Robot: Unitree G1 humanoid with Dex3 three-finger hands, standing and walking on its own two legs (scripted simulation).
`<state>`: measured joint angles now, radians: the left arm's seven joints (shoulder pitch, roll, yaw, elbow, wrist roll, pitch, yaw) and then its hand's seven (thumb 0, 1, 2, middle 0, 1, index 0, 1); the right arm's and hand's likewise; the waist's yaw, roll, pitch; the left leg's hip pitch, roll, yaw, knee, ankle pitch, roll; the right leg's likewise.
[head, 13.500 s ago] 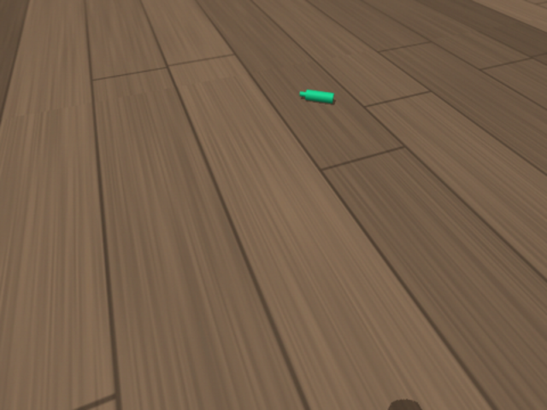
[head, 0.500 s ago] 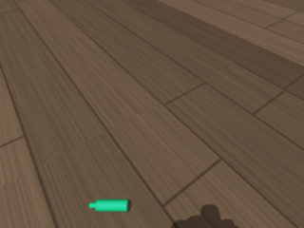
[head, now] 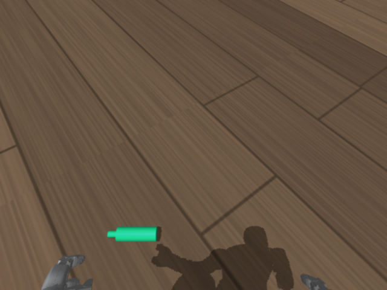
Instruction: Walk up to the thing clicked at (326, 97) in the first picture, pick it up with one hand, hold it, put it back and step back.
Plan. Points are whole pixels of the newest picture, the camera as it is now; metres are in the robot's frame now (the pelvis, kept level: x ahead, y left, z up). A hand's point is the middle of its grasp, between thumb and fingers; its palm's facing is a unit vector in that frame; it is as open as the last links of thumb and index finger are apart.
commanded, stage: rise first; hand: left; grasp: from above
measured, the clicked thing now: (132, 234) +0.43 +0.27 -0.73
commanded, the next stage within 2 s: none
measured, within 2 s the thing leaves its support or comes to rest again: neither
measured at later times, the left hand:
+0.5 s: hand out of the picture +0.13 +0.26 -0.22, palm faces -0.18 -0.87 -0.46, open 14.1 cm
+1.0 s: hand (103, 269) +0.24 +0.29 -0.41, palm faces -0.44 -0.45 -0.77, open 14.2 cm
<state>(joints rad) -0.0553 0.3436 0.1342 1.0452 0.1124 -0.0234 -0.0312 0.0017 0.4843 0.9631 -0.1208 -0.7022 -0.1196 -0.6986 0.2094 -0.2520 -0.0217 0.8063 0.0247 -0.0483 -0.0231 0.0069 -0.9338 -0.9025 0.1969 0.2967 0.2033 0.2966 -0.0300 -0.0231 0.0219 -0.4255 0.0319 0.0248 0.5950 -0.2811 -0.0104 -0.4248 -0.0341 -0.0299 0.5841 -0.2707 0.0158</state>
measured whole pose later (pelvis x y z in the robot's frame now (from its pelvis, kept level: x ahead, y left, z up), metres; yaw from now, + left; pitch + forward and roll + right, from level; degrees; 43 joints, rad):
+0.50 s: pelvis +0.00 +0.01 -0.07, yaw +0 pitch +17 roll -2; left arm 0.22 0.31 0.12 0.53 0.28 0.14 0.02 -0.01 -0.54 1.00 -0.08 -1.07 -0.07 -1.07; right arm 0.19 -0.23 -0.04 0.58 0.01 -0.14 -0.03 0.01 -0.91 -0.90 0.20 0.30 0.20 0.30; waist -0.02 -0.01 -0.10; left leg -0.90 0.04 0.00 1.13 -0.52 0.00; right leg -0.88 -0.04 -0.03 1.09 -0.50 0.03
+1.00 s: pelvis -0.06 +0.00 -0.26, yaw +0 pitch +34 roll -2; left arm -0.25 0.49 0.12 0.74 0.73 -0.12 0.12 -0.01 -0.58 1.01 -0.11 -1.07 -0.10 -1.08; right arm 0.06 -0.29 -0.06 0.65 0.00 -0.17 0.03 0.01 -0.94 -0.91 0.20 0.30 0.20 0.30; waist -0.03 0.01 -0.17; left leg -1.78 0.03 -0.04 1.88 -0.68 -0.01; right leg -1.76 -0.05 -0.03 1.85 -0.68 0.02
